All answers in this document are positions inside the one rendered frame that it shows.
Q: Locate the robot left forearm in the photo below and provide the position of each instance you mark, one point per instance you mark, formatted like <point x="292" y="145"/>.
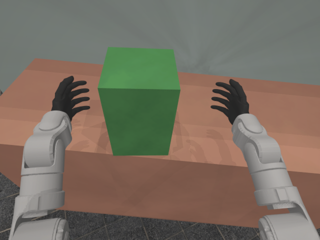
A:
<point x="43" y="162"/>

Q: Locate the robot left upper arm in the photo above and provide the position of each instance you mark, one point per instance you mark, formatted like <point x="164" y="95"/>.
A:
<point x="46" y="229"/>

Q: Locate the right robot hand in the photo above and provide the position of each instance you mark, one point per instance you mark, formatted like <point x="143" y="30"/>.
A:
<point x="237" y="104"/>

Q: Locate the pedestal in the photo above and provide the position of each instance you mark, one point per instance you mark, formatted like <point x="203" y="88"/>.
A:
<point x="203" y="179"/>

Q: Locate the robot right upper arm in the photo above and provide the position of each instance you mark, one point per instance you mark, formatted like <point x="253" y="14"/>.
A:
<point x="285" y="226"/>

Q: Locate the carton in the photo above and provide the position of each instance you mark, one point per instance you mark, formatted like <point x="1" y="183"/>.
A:
<point x="139" y="92"/>

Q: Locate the left robot hand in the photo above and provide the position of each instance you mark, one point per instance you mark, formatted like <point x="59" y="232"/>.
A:
<point x="64" y="95"/>

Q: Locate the robot right forearm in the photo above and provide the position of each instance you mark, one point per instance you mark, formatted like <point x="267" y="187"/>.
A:
<point x="262" y="153"/>

